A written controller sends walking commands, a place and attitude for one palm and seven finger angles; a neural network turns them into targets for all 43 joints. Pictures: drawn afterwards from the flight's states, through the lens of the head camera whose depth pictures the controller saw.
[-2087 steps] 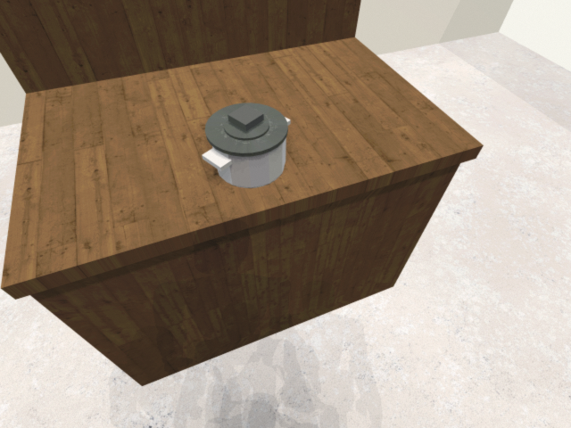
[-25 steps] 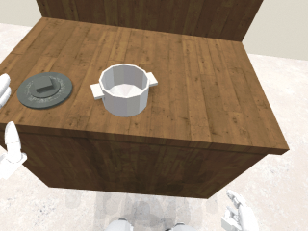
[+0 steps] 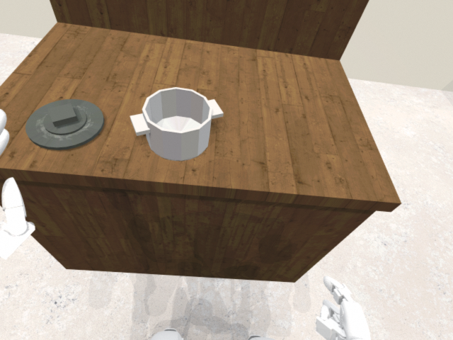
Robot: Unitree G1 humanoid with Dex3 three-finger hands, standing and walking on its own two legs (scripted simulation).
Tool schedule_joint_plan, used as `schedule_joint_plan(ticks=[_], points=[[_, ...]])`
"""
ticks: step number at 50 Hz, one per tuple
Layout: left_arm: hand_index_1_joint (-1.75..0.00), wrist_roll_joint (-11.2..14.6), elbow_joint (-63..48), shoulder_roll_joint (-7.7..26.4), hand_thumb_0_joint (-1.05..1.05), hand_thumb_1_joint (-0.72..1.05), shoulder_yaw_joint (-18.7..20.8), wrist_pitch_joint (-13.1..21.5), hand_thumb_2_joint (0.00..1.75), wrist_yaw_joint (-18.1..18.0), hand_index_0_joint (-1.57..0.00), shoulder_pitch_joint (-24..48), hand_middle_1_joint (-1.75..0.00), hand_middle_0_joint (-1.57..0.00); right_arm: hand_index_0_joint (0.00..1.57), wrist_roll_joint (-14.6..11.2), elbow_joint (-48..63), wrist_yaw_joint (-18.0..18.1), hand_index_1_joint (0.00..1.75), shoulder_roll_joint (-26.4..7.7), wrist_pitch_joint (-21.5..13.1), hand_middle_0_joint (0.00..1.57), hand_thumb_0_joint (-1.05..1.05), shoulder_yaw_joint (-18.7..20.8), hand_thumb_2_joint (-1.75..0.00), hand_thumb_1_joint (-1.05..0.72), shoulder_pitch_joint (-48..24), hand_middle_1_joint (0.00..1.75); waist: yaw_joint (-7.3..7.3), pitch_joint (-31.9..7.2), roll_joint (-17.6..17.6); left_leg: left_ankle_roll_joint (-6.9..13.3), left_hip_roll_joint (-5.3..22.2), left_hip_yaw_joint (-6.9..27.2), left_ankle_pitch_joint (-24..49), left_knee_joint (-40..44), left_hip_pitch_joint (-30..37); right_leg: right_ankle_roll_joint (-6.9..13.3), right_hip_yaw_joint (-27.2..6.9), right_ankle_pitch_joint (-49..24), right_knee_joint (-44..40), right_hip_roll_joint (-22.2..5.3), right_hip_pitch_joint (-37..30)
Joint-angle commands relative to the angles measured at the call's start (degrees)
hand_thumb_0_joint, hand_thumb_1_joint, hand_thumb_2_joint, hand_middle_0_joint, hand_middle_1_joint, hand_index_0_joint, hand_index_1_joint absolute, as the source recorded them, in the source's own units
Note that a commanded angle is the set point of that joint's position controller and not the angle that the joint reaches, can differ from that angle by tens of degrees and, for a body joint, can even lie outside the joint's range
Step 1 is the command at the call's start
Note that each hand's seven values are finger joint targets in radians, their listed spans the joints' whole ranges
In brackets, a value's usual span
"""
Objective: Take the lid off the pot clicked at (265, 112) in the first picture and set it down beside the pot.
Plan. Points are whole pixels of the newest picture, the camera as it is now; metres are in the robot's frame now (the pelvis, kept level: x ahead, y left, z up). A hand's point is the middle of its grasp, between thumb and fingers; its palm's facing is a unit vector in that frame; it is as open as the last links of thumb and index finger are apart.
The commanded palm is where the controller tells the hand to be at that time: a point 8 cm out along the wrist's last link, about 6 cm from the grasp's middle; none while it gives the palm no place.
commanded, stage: step back with the hand held close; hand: left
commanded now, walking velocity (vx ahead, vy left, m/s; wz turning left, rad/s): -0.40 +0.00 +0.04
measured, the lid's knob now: (62, 114) +0.54 +0.40 +0.02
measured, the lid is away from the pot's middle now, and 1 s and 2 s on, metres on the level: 0.25 0.25 0.25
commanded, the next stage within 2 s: stop stepping back and stand still in 0.18 s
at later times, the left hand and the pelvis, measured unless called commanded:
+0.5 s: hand out of the picture +0.05 +0.23 +0.18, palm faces +0.27 -0.84 -0.48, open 7.5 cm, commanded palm +0.00 +0.28 +0.20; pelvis -0.14 +0.01 -0.01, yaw -3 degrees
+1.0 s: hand out of the picture -0.04 +0.27 +0.19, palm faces +0.34 -0.81 -0.47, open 7.4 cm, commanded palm -0.10 +0.31 +0.20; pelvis -0.23 +0.03 -0.01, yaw -1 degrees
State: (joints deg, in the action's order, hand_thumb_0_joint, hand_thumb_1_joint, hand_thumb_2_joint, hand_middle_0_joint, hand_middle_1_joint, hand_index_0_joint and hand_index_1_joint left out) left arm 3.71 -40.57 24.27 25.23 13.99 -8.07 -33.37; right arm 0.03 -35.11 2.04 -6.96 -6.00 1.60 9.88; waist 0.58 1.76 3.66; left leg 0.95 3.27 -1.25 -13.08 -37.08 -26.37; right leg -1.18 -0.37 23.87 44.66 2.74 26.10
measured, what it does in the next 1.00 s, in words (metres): walks backwards: right foot, then left foot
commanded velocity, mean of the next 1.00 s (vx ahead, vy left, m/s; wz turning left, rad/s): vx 0.08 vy -0.04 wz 0.01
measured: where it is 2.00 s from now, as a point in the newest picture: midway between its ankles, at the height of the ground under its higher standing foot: outside the picture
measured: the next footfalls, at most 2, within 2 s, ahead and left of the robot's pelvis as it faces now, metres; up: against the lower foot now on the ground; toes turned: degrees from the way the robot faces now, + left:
right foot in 0.06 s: +0.04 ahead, -0.14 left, +0.00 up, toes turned -1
left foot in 0.24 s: +0.01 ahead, +0.11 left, +0.00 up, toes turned +0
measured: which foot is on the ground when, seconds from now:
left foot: down 0.00-0.08, up 0.10-0.22, down 0.24-0.50, up 0.52-0.70, down 0.72-1.00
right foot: up 0.00-0.04, down 0.06-0.26, up 0.28-0.48, down 0.50-0.72, up 0.74-0.96, down 0.98-1.00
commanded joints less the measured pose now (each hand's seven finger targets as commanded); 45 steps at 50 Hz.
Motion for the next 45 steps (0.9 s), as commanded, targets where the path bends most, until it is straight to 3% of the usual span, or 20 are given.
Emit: schedule_joint_plan(ticks=[1, 5, 7, 10, 13, 14, 15, 17, 20, 23, 25, 27, 30, 33, 35, 37, 38, 39, 40, 45], points=[[-0.3, -0.6, -11.8, 6.9, 0.0, 0.9, 2.5, 4.2, 0.9, 1.0, -0.2, -0.2, -0.3, -0.2, 0.2, 0.2, 8.4, 0.0, 0.3, -11.4, -3.5, 0.2, 0.0, 2.6, -0.9, -0.9, -3.4, 0.3, -1.19, -11.4, -11.6, 2.2, 10.3, 9.4, 9.9, 4.6, 6.9, 0.3, 1.1, -17.9, -20.5, -3.9, -13.2], [-0.3, 0.6, -8.2, 8.0, 0.0, 0.9, 3.0, 4.3, 0.9, 1.3, -0.2, -1.4, -0.3, -0.2, 0.2, -1.7, 9.5, 0.6, 0.3, -10.1, -1.4, 0.2, 0.0, 4.2, -0.9, -0.9, -1.9, 0.3, -0.42, -12.9, 11.7, -1.6, -3.7, 3.6, -16.9, -26.6, 2.4, 12.0, -13.7, -29.0, -26.1, -24.3, -4.4], [-0.3, 0.0, -8.9, 7.1, 0.0, 0.9, 2.7, 3.6, 0.9, 0.9, -0.2, -1.7, -0.3, -0.2, 0.2, -0.9, 9.7, 0.8, 0.3, -7.5, 0.8, 0.2, 0.0, 2.0, -0.9, -0.9, -4.5, 0.3, 0.81, -10.9, 5.2, -1.1, -1.7, 6.4, -17.6, -27.6, 0.7, 11.3, -9.4, -40.7, -19.8, -22.2, -3.4], [-0.3, 0.5, -11.5, 7.9, 0.0, 0.9, 3.6, 4.3, 0.9, 0.3, -0.2, -0.8, -0.3, -0.2, 0.2, -1.7, 9.9, 1.3, 0.3, -9.0, 2.0, 0.2, 0.0, 1.0, -0.9, -0.9, -4.2, 0.3, 2.12, -10.1, 0.1, -0.4, -1.2, 4.7, -8.1, 4.5, 4.5, 4.8, -3.6, -41.5, -8.0, -15.7, -6.3], [-0.3, 1.2, -14.9, 10.0, 0.0, 0.9, 5.0, 5.5, 0.9, -0.6, -0.2, 2.7, -0.3, -0.2, 0.2, -1.6, 9.5, 1.4, 0.3, -11.0, -1.0, 0.2, 0.0, 4.0, -0.9, -0.9, -3.2, 0.3, 1.93, -9.6, -18.4, 6.2, 15.9, 15.2, 30.1, 17.8, 14.1, 0.5, -0.2, 6.0, 11.4, 0.2, 6.3], [-0.3, -5.2, 35.9, -8.0, 0.0, 0.9, -18.6, -9.8, 0.9, 4.8, -0.2, 12.9, -0.3, -0.2, 0.2, 1.8, -5.8, -3.0, 0.3, -21.1, -1.7, 0.2, 0.0, 4.2, -0.9, -0.9, 2.3, 0.3, 10.1, -3.7, -25.4, 5.4, 14.9, 23.7, 55.6, 8.7, 4.4, 0.0, -7.9, 7.2, 31.1, -1.5, 11.3], [-0.3, 2.3, -35.2, 18.3, 0.0, 0.9, 8.3, 0.2, 0.9, 0.7, -0.2, 19.2, -0.3, -0.2, 0.2, -1.3, 13.9, -1.9, 0.3, -10.6, -2.2, 0.2, 0.0, 3.9, -0.9, -0.9, -7.4, 0.3, -1.59, -16.6, -12.0, 4.7, 15.8, 13.7, 25.7, 14.4, 11.1, -1.9, -9.6, 8.2, 26.5, -0.3, 1.9], [-0.3, 1.5, -16.0, 10.0, 0.0, 0.9, 8.2, -0.5, 0.9, -0.8, -0.2, -8.1, -0.3, -0.2, 0.2, -1.6, 10.5, -1.8, 0.3, -9.8, -0.9, 0.2, 0.0, 3.7, -0.9, -0.9, -3.2, 0.3, -0.62, -13.8, -16.4, 6.8, 10.6, 13.2, 5.5, 14.8, 5.9, -0.8, -3.4, 1.3, 21.9, 0.5, 2.0], [-0.3, 0.3, -21.1, 8.9, 0.0, 0.9, 4.8, -0.7, 0.9, -0.7, -0.2, -8.5, -0.3, -0.2, 0.2, -1.4, 11.5, -2.5, 0.3, -10.2, -1.0, 0.2, 0.0, 1.6, -0.9, -0.9, -4.0, 0.3, -1.49, -8.7, -21.5, 4.6, 10.4, 12.4, -21.7, 19.3, -3.4, 0.7, 1.3, 0.7, 2.9, -1.9, -8.5], [-0.3, -1.1, -13.1, 8.9, 0.0, 0.9, 3.2, -2.1, 0.9, -0.2, -0.2, -7.3, -0.3, -0.2, 0.2, -0.9, 13.0, -1.2, 0.3, -11.7, -0.2, 0.2, 0.0, 0.8, -0.9, -0.9, -1.4, 0.3, -1.35, -7.3, -9.1, 1.2, 3.4, 5.3, -24.7, 7.4, -7.7, 2.3, 6.3, -4.9, -15.3, -1.3, -20.5], [-0.3, -0.1, -8.9, 10.3, 0.0, 0.9, 3.6, -1.3, 0.9, 0.2, -0.2, 1.9, -0.3, -0.2, 0.2, -1.4, 12.6, -0.1, 0.3, -12.1, 0.5, 0.2, 0.0, 1.4, -0.9, -0.9, -1.0, 0.3, 0.5, -5.1, 6.3, 0.2, -4.1, -1.2, -15.7, -23.4, -2.5, 7.8, -3.9, -11.8, -29.5, -13.1, -8.9], [-0.3, 0.5, -4.9, 9.2, 0.0, 0.9, 1.3, -2.4, 0.9, 0.4, -0.2, 6.0, -0.3, -0.2, 0.2, -3.0, 11.6, -0.1, 0.3, -13.6, 1.3, 0.2, 0.0, 2.5, -0.9, -0.9, 0.2, 0.3, 1.21, -6.2, 15.4, 0.0, -3.1, 5.7, -7.6, -39.8, 0.4, 11.4, -13.3, -16.0, -28.9, -20.1, 0.5], [-0.3, 0.1, -3.4, 9.5, 0.0, 0.9, 1.3, -2.5, 0.9, 0.6, -0.2, 6.6, -0.3, -0.2, 0.2, -2.5, 11.5, 0.7, 0.3, -10.5, 3.9, 0.2, 0.0, -0.3, -0.9, -0.9, -3.4, 0.3, 0.93, 0.8, -2.4, 1.4, 0.8, 5.0, -10.7, -34.1, 0.1, 10.2, -7.9, -2.0, -25.9, -18.8, 9.0], [-0.3, -0.8, -6.8, 8.9, 0.0, 0.9, 0.5, -1.9, 0.9, 0.5, -0.2, 7.6, -0.3, -0.2, 0.2, -3.2, 11.0, 1.7, 0.3, -10.3, 1.4, 0.2, 0.0, -1.1, -0.9, -0.9, -3.7, 0.3, 0.4, -2.6, -2.1, 2.9, 1.4, 2.8, -13.9, -11.1, 3.5, 9.2, -7.0, -2.9, -18.8, -16.9, 2.1], [-0.3, -0.9, -11.4, 9.8, 0.0, 0.9, 1.6, -1.3, 0.9, 0.0, -0.2, 4.8, -0.3, -0.2, 0.2, -3.3, 11.3, 2.0, 0.3, -10.8, -1.3, 0.2, 0.0, -1.4, -0.9, -0.9, -0.4, 0.3, 0.68, -7.7, -11.0, 3.5, 0.5, 0.5, -8.7, 14.0, 11.2, 6.1, -0.6, -4.4, -3.7, -9.2, -2.4], [-0.3, -1.7, -13.9, 11.7, 0.0, 0.9, 3.6, 0.1, 0.9, -0.7, -0.2, 2.9, -0.3, -0.2, 0.2, -2.2, 11.8, 1.9, 0.3, -9.7, -3.8, 0.2, 0.0, -0.4, -0.9, -0.9, 2.0, 0.3, 0.55, -8.6, -24.6, 6.8, 8.5, 6.8, 15.5, 15.3, 18.7, 1.4, 7.7, 6.1, 16.7, 1.0, 6.3], [-0.3, -1.2, -14.1, 13.6, 0.0, 0.9, 5.0, 0.5, 0.9, -0.4, -0.2, 3.4, -0.3, -0.2, 0.2, -0.2, 10.6, 1.8, 0.3, -9.7, -4.5, 0.2, 0.0, -1.0, -0.9, -0.9, 1.5, 0.3, 1.43, -6.0, -25.4, 9.3, 13.8, 19.7, 13.7, 17.1, 11.8, 1.1, 1.9, 7.7, 25.5, -1.1, 9.9], [-0.3, -1.5, -13.9, 11.6, 0.0, 0.9, 3.5, 0.8, 0.9, 0.0, -0.2, 5.8, -0.3, -0.2, 0.2, -0.3, 10.1, 0.9, 0.3, -9.7, -4.8, 0.2, 0.0, -0.7, -0.9, -0.9, 0.6, 0.3, 1.55, -1.0, -16.5, 10.9, 15.7, 25.0, 7.6, 20.3, 4.2, 1.1, -2.7, 4.2, 28.9, -3.1, 10.4], [-0.3, -1.4, -10.3, 10.6, 0.0, 0.9, 2.9, 0.7, 0.9, 0.2, -0.2, 4.2, -0.3, -0.2, 0.2, -1.1, 8.5, -0.1, 0.3, -10.2, -4.8, 0.2, 0.0, -0.7, -0.9, -0.9, 0.8, 0.3, 0.77, -0.6, -9.2, 11.4, 15.0, 21.9, 3.2, 19.0, 2.0, 1.1, -3.6, 0.8, 27.0, -3.7, 8.4], [-0.3, -1.1, -5.7, 10.2, 0.0, 0.9, 4.0, -0.2, 0.9, -0.1, -0.2, 0.8, -0.3, -0.2, 0.2, -1.6, 9.6, -0.1, 0.3, -11.2, -3.6, 0.2, 0.0, -1.2, -0.9, -0.9, 0.3, 0.3, 0.31, -1.9, -13.0, 7.0, 10.5, 11.7, -18.2, 15.7, -1.0, 1.7, 5.6, -0.5, -4.5, -2.7, -8.4]])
